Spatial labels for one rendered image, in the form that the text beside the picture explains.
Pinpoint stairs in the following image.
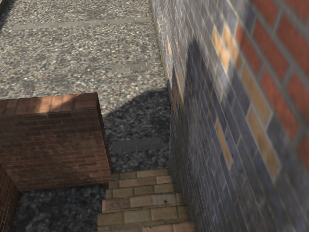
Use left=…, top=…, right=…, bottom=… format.
left=93, top=168, right=198, bottom=232

